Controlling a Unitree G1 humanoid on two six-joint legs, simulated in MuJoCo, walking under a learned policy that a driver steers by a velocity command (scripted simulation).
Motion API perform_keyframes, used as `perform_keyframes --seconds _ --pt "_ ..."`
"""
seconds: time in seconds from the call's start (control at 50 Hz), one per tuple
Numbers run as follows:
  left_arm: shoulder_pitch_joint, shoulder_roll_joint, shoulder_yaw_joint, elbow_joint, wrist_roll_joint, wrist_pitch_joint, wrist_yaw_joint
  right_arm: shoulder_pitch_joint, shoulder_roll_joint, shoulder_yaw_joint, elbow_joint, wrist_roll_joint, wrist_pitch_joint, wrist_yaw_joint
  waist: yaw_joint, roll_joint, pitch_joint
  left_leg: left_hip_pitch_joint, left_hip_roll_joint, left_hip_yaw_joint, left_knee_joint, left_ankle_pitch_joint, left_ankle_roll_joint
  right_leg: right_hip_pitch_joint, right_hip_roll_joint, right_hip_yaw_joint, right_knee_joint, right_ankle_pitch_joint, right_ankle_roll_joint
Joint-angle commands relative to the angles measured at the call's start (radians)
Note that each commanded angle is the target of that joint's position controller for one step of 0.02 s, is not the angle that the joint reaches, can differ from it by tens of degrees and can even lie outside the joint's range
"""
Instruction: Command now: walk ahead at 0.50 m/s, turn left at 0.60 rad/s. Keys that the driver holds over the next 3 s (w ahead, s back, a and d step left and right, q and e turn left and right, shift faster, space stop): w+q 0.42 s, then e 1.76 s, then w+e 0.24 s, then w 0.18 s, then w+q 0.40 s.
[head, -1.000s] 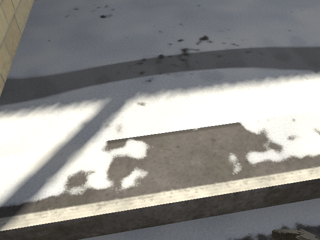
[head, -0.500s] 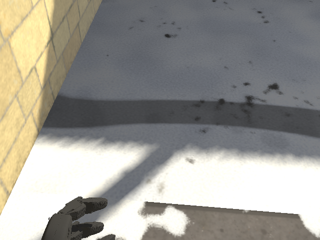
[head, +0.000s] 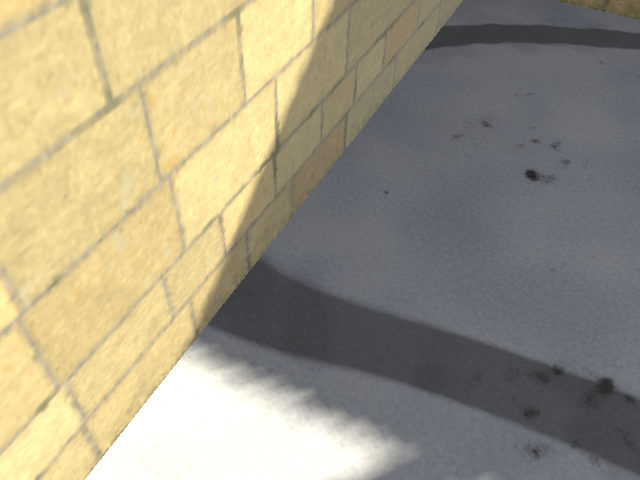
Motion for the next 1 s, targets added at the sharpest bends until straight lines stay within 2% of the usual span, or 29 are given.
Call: perform_keyframes --seconds 0.02,0.06,0.08,0.12,0.16,0.26,0.32,0.36,0.38,0.4,0.42,0.44,0.46,0.48,0.52,0.56,0.58,0.64,0.72,0.76,0.78,0.8,0.82,0.84,0.86,0.88,0.9,0.94,1.0 --pt "0.012 -0.094 -0.051 0.056 -0.009 -0.035 -0.035 0.117 0.136 0.059 -0.07 0.02 0.03 -0.014 -0.104 -0.05 0.107 -0.184 0.107 -0.031 0.005 -0.006 0.024 0.028 -0.205 0.287 -0.513 -0.069 -0.068" --pt "-0.005 -0.02 -0.035 0.061 -0.003 -0.036 -0.05 0.045 0.075 0.054 -0.094 0.003 0.031 -0.026 -0.093 -0.029 0.112 -0.163 0.112 -0.001 -0.234 0.128 -0.005 0.0 -0.162 0.151 -0.568 0.015 -0.069" --pt "-0.008 0.006 -0.029 0.06 -0.002 -0.034 -0.037 -0.009 0.058 0.054 -0.116 -0.013 0.026 -0.029 -0.081 -0.041 0.096 -0.116 0.121 0.022 -0.387 0.169 -0.044 0.004 -0.149 0.104 -0.613 0.058 -0.086" --pt "-0.018 0.075 -0.023 0.033 0.011 -0.052 -0.018 -0.043 0.007 0.037 -0.105 -0.007 0.015 -0.023 -0.059 -0.077 0.02 -0.01 0.152 0.078 -0.578 0.231 -0.089 0.098 -0.155 0.057 -0.675 0.158 -0.108" --pt "0.003 0.153 0.003 0.017 -0.006 -0.057 -0.007 -0.132 -0.006 0.034 -0.111 -0.006 0.009 -0.013 0.003 -0.059 0.0 -0.007 0.18 0.082 -0.766 0.263 -0.089 0.264 -0.195 0.048 -0.689 0.219 -0.12" --pt "0.111 0.19 0.025 0.026 -0.042 -0.014 -0.021 -0.258 -0.014 0.034 -0.139 0.011 0.013 0.006 0.078 -0.078 0.111 -0.022 0.178 0.15 -1.051 0.097 -0.071 0.549 -0.274 0.039 -0.707 0.226 -0.121" --pt "0.097 0.208 0.028 0.026 -0.054 0.008 -0.04 -0.18 -0.056 0.009 -0.12 -0.01 0.02 0.013 0.028 -0.118 0.072 0.132 0.104 0.224 -1.152 -0.026 -0.031 0.613 -0.253 -0.025 -0.534 0.649 -0.114" --pt "0.048 0.22 0.029 -0.009 -0.058 0.033 -0.04 0.131 -0.169 -0.057 -0.018 -0.004 0.007 -0.007 -0.117 -0.046 -0.093 0.524 -0.018 0.265 -1.265 -0.008 0.023 0.491 -0.148 -0.101 -0.131 0.795 -0.066" --pt "-0.002 0.157 0.01 -0.049 -0.028 0.019 -0.035 0.298 -0.272 -0.096 0.019 -0.01 0.013 -0.028 -0.186 0.074 -0.125 0.766 0.146 -0.004 -1.279 -0.027 0.094 0.188 -0.122 -0.083 0.177 0.458 -0.017" --pt "-0.018 0.033 -0.027 -0.138 -0.022 -0.005 -0.042 0.239 -0.32 -0.091 -0.009 -0.025 0.003 -0.039 -0.078 0.288 -0.168 0.96 0.371 -0.596 -1.442 -0.276 0.279 -0.266 0.067 0.048 0.488 -0.213 0.036" --pt "0.014 0.145 0.004 -0.128 -0.04 0.009 -0.052 0.174 -0.258 -0.054 -0.054 -0.044 -0.031 -0.042 -0.077 -0.002 -0.229 0.905 0.527 -0.9 -1.564 -0.019 0.233 -0.294 0.091 0.275 0.613 -0.233 0.095" --pt "-0.029 0.133 0.003 -0.144 -0.051 0.026 -0.058 0.14 -0.221 -0.04 -0.048 -0.053 -0.043 -0.047 -0.065 -0.03 -0.171 0.857 0.483 -0.616 -1.492 0.381 0.192 -0.315 0.041 0.307 0.631 -0.138 0.102" --pt "0.001 0.118 -0.014 -0.143 -0.016 0.04 -0.05 0.091 -0.184 -0.024 -0.045 -0.049 -0.046 -0.07 -0.029 -0.052 -0.154 0.775 0.442 -0.382 -1.393 0.719 0.165 -0.29 0.001 0.311 0.611 -0.068 0.103" --pt "-0.001 0.108 -0.018 -0.144 0.017 0.056 -0.047 0.042 -0.138 -0.01 -0.051 -0.042 -0.046 -0.087 -0.004 -0.032 -0.152 0.719 0.372 -0.226 -1.349 0.819 0.129 -0.257 -0.029 0.317 0.547 -0.014 0.102" --pt "0.002 0.086 -0.029 -0.143 -0.007 0.084 -0.065 0.006 -0.057 0.034 -0.051 -0.055 -0.046 -0.099 0.021 0.009 -0.17 0.597 0.322 -0.09 -1.353 0.829 0.082 -0.148 -0.038 0.318 0.442 0.051 0.092" --pt "0.002 0.046 -0.041 -0.142 -0.013 0.1 -0.062 -0.001 -0.07 0.045 -0.042 -0.073 -0.049 -0.102 0.03 0.035 -0.14 0.464 0.299 0.015 -1.378 0.888 0.081 -0.063 -0.004 0.31 0.302 0.118 0.118" --pt "-0.05 0.031 -0.044 -0.182 -0.01 0.076 -0.049 -0.069 -0.094 0.036 -0.031 -0.056 -0.016 -0.122 0.081 0.161 -0.084 0.373 0.217 0.133 -1.377 0.92 0.078 0.002 0.035 0.229 0.169 0.111 0.13" --pt "-0.094 0.022 -0.046 -0.169 -0.009 0.069 -0.042 0.029 -0.131 0.021 -0.016 -0.073 0.005 -0.134 0.009 0.148 -0.097 0.381 0.224 0.187 -1.393 0.692 0.061 0.087 0.066 0.173 -0.014 0.327 0.147" --pt "-0.129 0.077 -0.017 -0.207 -0.025 0.074 -0.049 0.016 -0.148 -0.007 -0.022 -0.042 0.009 -0.132 -0.003 0.146 -0.034 0.438 0.333 0.079 -1.351 0.398 0.037 0.038 0.016 0.232 -0.093 0.221 0.102" --pt "-0.125 0.077 -0.006 -0.21 -0.018 0.062 -0.056 0.006 -0.124 -0.009 -0.023 -0.027 0.012 -0.138 0.005 0.121 -0.022 0.464 0.312 0.076 -1.278 0.302 0.002 0.076 0.04 0.199 -0.25 0.253 0.062" --pt "-0.111 0.098 0.005 -0.206 -0.014 0.054 -0.056 0.056 -0.104 -0.007 -0.009 -0.032 0.008 -0.139 -0.002 0.064 -0.028 0.462 0.261 0.101 -1.211 0.233 -0.034 0.137 0.053 0.208 -0.33 0.37 0.038" --pt "-0.075 0.178 0.031 -0.21 -0.011 0.048 -0.046 0.105 -0.072 0.0 -0.022 -0.061 -0.003 -0.138 -0.02 -0.111 -0.068 0.356 0.156 0.18 -1.018 0.073 -0.099 0.286 -0.044 0.35 -0.332 0.806 -0.007" --pt "0.003 0.239 0.048 -0.207 -0.005 0.051 -0.036 0.097 -0.054 0.013 -0.056 -0.061 -0.015 -0.136 0.006 -0.363 -0.124 0.069 0.012 0.17 -0.704 -0.334 -0.189 0.498 -0.225 0.657 -0.414 1.052 -0.22" --pt "0.03 0.201 0.034 -0.224 0.013 0.047 -0.035 0.075 -0.077 0.012 -0.052 -0.042 -0.02 -0.126 0.041 -0.354 -0.283 0.029 0.017 -0.014 -0.521 -0.433 -0.193 0.579 -0.278 0.817 -0.45 0.907 -0.312" --pt "-0.026 0.184 0.035 -0.249 0.008 0.045 -0.026 0.043 -0.122 -0.001 -0.046 -0.025 -0.016 -0.12 0.041 -0.265 -0.286 -0.014 0.041 -0.064 -0.435 -0.382 -0.192 0.562 -0.265 0.795 -0.454 0.676 -0.289" --pt "-0.071 0.146 0.031 -0.26 -0.025 0.064 -0.007 0.017 -0.127 -0.006 -0.04 -0.037 -0.014 -0.121 0.027 -0.166 -0.266 -0.013 0.071 -0.052 -0.432 -0.306 -0.183 0.485 -0.19 0.702 -0.46 0.343 -0.229" --pt "-0.131 0.124 0.024 -0.274 -0.041 0.079 0.005 -0.029 -0.11 -0.007 -0.057 -0.042 -0.006 -0.128 0.014 -0.142 -0.182 -0.006 0.082 -0.046 -0.491 -0.237 -0.187 0.365 -0.16 0.66 -0.486 0.21 -0.186" --pt "-0.182 0.109 0.022 -0.283 -0.03 0.103 0.015 -0.047 -0.083 -0.009 -0.073 -0.044 0.006 -0.133 -0.014 -0.157 -0.116 0.072 0.076 -0.009 -0.616 -0.181 -0.193 0.215 -0.086 0.6 -0.514 0.145 -0.143" --pt "-0.158 0.114 0.035 -0.28 -0.013 0.122 0.01 0.011 -0.05 -0.003 -0.04 -0.03 0.004 -0.127 -0.013 -0.168 -0.132 0.148 0.057 0.012 -0.847 -0.195 -0.203 0.209 -0.037 0.568 -0.489 0.198 -0.146"
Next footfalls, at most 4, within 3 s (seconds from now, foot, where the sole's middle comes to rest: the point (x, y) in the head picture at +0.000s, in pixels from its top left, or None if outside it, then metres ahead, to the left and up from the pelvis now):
0.36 left None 0.31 0.14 -0.73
0.78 right None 0.50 -0.06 -0.73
1.12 left None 0.41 0.16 -0.73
1.48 right None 0.40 -0.13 -0.73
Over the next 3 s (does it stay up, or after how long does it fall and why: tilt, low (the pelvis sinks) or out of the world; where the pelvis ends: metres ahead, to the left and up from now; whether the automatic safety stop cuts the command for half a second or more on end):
stays up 0.57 -0.31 0.03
